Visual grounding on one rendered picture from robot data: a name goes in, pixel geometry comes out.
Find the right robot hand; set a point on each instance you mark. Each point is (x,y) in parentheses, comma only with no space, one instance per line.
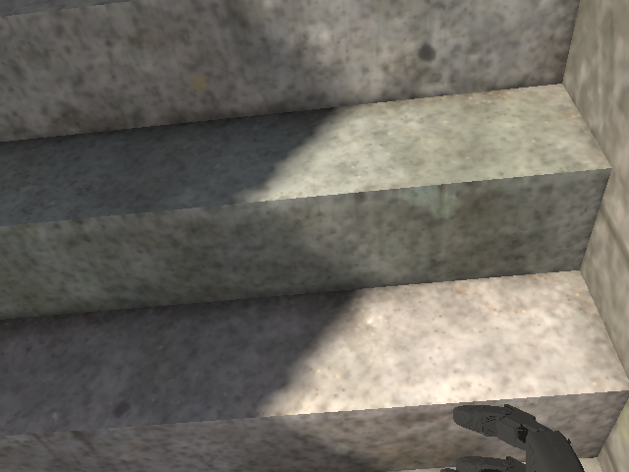
(546,450)

